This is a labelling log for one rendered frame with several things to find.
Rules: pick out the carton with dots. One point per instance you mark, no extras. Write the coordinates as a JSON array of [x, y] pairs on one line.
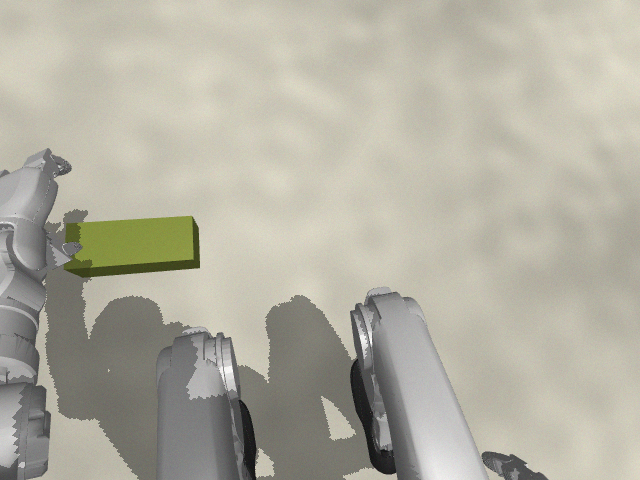
[[133, 246]]

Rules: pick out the left robot arm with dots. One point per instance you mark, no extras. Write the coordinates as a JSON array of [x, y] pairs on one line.
[[24, 422]]

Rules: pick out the right robot foot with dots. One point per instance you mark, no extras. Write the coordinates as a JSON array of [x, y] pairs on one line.
[[382, 460]]

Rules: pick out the right robot hand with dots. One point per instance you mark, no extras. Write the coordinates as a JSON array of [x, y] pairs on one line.
[[510, 467]]

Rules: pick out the left robot hand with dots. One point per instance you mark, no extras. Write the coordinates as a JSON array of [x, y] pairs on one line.
[[29, 193]]

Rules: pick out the left robot foot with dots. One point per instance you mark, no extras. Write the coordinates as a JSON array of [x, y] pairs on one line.
[[249, 442]]

